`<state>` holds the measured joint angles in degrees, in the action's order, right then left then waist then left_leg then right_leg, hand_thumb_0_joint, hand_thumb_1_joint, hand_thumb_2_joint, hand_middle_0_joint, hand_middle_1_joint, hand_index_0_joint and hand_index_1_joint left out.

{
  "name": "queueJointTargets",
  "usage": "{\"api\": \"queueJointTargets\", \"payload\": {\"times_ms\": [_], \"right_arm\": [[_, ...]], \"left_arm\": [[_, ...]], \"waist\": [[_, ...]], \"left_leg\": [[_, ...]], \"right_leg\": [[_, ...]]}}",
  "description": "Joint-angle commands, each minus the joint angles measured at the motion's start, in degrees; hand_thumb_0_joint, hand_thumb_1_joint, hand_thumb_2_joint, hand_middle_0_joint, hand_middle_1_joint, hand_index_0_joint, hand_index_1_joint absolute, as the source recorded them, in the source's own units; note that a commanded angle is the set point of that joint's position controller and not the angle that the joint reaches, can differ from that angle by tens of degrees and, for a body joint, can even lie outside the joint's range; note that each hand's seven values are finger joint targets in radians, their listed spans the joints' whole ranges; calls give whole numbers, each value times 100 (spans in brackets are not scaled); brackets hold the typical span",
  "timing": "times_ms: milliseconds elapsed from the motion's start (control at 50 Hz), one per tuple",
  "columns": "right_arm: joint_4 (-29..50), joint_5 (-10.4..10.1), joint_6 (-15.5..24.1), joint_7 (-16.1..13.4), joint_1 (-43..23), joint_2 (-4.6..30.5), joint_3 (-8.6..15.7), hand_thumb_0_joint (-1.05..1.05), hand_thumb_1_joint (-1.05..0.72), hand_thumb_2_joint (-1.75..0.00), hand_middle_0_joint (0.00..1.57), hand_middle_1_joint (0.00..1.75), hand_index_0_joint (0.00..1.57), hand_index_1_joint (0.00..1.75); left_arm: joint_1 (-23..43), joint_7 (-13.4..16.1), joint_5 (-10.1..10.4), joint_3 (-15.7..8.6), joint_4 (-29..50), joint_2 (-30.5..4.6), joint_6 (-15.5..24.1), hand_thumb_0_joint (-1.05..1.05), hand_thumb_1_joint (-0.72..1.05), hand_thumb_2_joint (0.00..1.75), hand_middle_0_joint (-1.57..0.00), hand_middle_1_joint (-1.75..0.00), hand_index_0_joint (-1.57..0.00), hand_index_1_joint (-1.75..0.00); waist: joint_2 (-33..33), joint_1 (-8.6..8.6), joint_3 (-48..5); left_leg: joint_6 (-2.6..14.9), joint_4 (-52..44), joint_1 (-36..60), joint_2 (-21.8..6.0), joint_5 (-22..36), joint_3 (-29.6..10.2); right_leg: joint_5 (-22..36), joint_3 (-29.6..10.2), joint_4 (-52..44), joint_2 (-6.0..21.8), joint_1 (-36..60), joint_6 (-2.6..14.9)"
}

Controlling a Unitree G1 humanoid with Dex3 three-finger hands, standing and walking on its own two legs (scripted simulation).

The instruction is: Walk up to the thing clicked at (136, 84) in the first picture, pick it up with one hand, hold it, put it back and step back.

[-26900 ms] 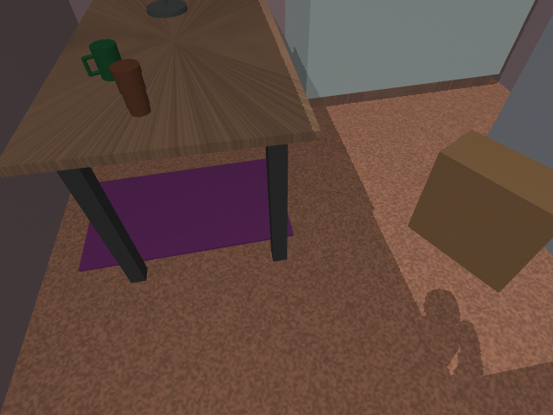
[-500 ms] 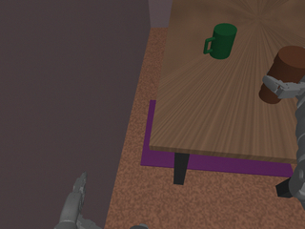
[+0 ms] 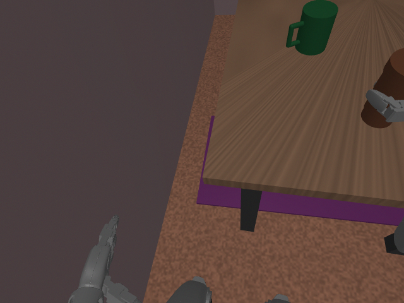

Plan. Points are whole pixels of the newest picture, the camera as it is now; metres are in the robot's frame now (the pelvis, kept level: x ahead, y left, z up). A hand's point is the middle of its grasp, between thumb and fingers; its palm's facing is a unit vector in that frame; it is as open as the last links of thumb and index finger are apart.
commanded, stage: lower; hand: right
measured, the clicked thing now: (394, 93) +0.52 -0.23 +0.10
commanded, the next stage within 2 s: loosen in 0.42 s
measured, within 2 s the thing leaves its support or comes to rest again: rests again in 0.24 s
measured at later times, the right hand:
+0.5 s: hand (388, 96) +0.52 -0.23 +0.09, palm faces +0.20 +0.98 +0.03, open 9.6 cm
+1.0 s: hand (385, 99) +0.52 -0.23 +0.08, palm faces +0.19 +0.98 +0.03, open 11.9 cm
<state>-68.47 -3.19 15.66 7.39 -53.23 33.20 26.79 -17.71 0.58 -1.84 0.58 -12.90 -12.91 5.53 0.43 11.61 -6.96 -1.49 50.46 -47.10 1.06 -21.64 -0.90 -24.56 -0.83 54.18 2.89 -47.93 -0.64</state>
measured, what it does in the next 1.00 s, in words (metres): stands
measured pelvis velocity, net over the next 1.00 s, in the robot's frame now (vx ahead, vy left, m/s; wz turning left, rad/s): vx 0.00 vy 0.00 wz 0.00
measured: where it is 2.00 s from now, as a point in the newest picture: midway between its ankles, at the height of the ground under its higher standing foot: outside the picture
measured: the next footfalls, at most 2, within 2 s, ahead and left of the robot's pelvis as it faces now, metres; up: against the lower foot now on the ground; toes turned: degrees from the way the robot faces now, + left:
none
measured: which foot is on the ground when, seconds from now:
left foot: down 0.00-1.00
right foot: down 0.00-1.00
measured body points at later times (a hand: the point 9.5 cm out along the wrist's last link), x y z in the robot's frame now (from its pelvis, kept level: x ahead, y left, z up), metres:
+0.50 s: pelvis +0.01 +0.00 -0.01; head +0.11 -0.02 +0.43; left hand +0.16 +0.27 -0.03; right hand +0.50 -0.28 +0.09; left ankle +0.02 +0.14 -0.68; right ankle +0.01 -0.12 -0.68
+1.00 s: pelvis +0.00 +0.00 -0.02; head +0.11 -0.03 +0.42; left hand +0.15 +0.27 -0.03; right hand +0.50 -0.28 +0.08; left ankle +0.02 +0.14 -0.68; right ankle +0.01 -0.12 -0.68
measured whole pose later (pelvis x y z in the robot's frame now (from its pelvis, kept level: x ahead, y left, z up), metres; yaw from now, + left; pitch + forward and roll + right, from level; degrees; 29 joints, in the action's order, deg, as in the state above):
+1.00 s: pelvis +0.00 +0.00 -0.02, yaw +0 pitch +21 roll +2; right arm -66.4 -2.4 16.2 8.1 -51.8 32.8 29.1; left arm -20.7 0.0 -2.1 -0.5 -6.1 -13.8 3.8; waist -0.1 12.5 -7.9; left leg -1.1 55.9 -52.4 1.4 -24.3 0.0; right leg -27.1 -1.9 59.7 3.2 -53.4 -1.1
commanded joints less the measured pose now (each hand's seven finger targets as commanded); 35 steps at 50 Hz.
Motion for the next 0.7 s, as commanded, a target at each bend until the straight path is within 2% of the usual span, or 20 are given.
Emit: {"api": "queueJointTargets", "payload": {"times_ms": [0,20,40,100,120,140,160,220,240,260,300,360,400,440,480,500,540,580,660,680], "right_arm": [[1232,-97,426,53,-2601,1148,-130,0,-24,-128,126,139,130,139],[1291,-101,429,29,-2613,1417,79,0,-27,-129,128,141,131,141],[1512,-52,468,15,-2753,1596,138,0,-25,-130,128,141,132,142],[1683,-70,451,34,-2865,1297,-36,0,-24,-130,128,141,132,141],[1208,-90,418,1,-2505,1465,176,0,-27,-131,129,142,133,142],[1864,-81,462,18,-2782,1485,97,0,-24,-129,127,140,131,140],[1524,-87,433,-2,-2595,1675,293,0,-26,-130,129,142,132,142],[1321,-92,455,29,-2498,1173,70,0,-27,-130,129,141,132,141],[1340,-68,461,39,-2394,1175,57,0,-27,-130,130,142,133,142],[1638,-63,503,25,-2698,1438,160,0,-30,-130,130,142,133,142],[1386,-49,468,54,-2391,1403,174,0,-28,-130,130,142,133,142],[1474,-45,519,45,-2357,1565,320,0,-28,-131,130,142,133,142],[1422,-65,527,19,-2370,1509,340,0,-28,-129,128,141,132,141],[1088,-30,493,28,-2105,1312,238,0,-29,-129,128,140,131,140],[1050,-23,520,57,-2089,1167,133,0,-30,-129,129,141,132,141],[1559,-30,578,51,-2487,1378,246,0,-30,-129,129,140,132,140],[1176,34,514,97,-2145,1217,79,0,-14,-115,126,130,128,130],[1426,25,525,100,-2300,1510,262,0,-10,-99,120,114,121,114],[1070,-9,423,125,-2162,1249,161,0,9,-68,114,95,115,95],[1417,-35,452,103,-2341,1456,292,0,12,-60,113,88,113,88]], "left_arm": [[-561,76,41,-555,449,-766,256,0,-55,6,-5,-5,-5,-5],[10,74,66,-520,1249,-886,318,0,-55,6,-5,-5,-5,-5],[53,92,36,-604,1255,-979,315,0,-55,6,-5,-4,-4,-5],[-303,78,21,-683,875,-911,267,0,-55,6,-5,-4,-4,-5],[-31,79,56,-673,1245,-982,296,0,-55,6,-5,-5,-4,-5],[-217,100,37,-821,959,-1082,266,0,-55,6,-5,-4,-4,-5],[160,99,49,-734,1471,-1126,298,0,-55,6,-5,-4,-4,-5],[-215,52,23,-633,1146,-920,238,0,-56,6,-5,-4,-4,-5],[-181,26,28,-404,1097,-687,240,0,-56,6,-5,-4,-4,-5],[-173,31,30,-475,1126,-740,228,0,-55,6,-5,-4,-4,-5],[-146,60,30,-714,1320,-1000,211,0,-56,6,-5,-4,-4,-5],[-206,51,38,-694,1214,-963,177,0,-55,5,-5,-4,-4,-5],[-37,72,49,-865,1505,-1129,197,0,-56,6,-5,-4,-4,-5],[-213,31,52,-618,1433,-870,180,0,-55,5,-5,-4,-4,-5],[-248,25,63,-626,1513,-823,177,0,-55,5,-5,-4,-4,-5],[-244,27,41,-593,1576,-856,172,0,-55,5,-5,-4,-4,-5],[-524,24,33,-665,1325,-859,143,0,-50,2,-5,-5,-6,-4],[-325,34,45,-744,1640,-993,150,0,-51,2,-6,-5,-6,-4],[-455,13,41,-672,1512,-897,136,0,-51,3,-5,-5,-6,-4],[-223,14,66,-644,1775,-947,162,0,-51,3,-5,-5,-6,-4]], "waist": [[-1229,49,-2524],[-1004,51,-2773],[-1088,8,-2890],[-1374,38,-3001],[-992,58,-2736],[-1331,-20,-3152],[-1154,-10,-3125],[-1187,93,-2871],[-1218,-31,-2903],[-1288,-23,-3079],[-1045,114,-3089],[-1108,12,-2903],[-887,113,-2922],[-766,144,-2648],[-727,197,-2607],[-913,106,-2911],[-996,155,-2664],[-1053,123,-2923],[-853,197,-2607],[-849,101,-2823]], "left_leg": [[210,-366,627,119,1661,238],[205,-377,756,129,1675,249],[214,-344,814,111,1700,238],[213,-229,768,102,1952,208],[204,-294,835,120,1844,251],[229,-185,871,117,2007,259],[215,-215,795,133,1937,278],[233,-155,547,162,1844,319],[230,-145,680,144,1961,288],[236,-123,737,143,1993,268],[213,-130,927,127,2129,253],[215,-89,837,118,2067,228],[203,-108,926,119,2034,238],[175,-115,930,106,1967,200],[164,-118,929,98,1926,174],[176,-87,895,99,1893,179],[187,-40,663,101,1870,183],[190,-36,773,95,1899,194],[147,-69,785,80,1918,158],[151,-52,967,68,1963,155]], "right_leg": [[1981,-59,-446,-114,1958,106],[2009,-96,-436,-106,1970,108],[1990,-73,-408,-109,1959,106],[2265,-62,-287,-119,2078,105],[2103,-79,-300,-120,1814,125],[2439,-102,-304,-107,2094,78],[2516,-116,-252,-79,2137,84],[2645,-163,-255,-46,2089,51],[2669,-116,-204,-71,2000,70],[2629,-102,-183,-83,2009,65],[2420,-87,-185,-110,1838,105],[2392,-66,-138,-119,1694,117],[2172,-72,-126,-125,1563,145],[1870,-14,-105,-149,1264,172],[1767,-6,-90,-152,1185,184],[1850,-35,-93,-145,1397,164],[1889,-25,-52,-139,1377,153],[1959,-54,-48,-131,1510,143],[1761,-3,16,-143,1194,181],[1788,-12,-7,-148,1169,175]]}}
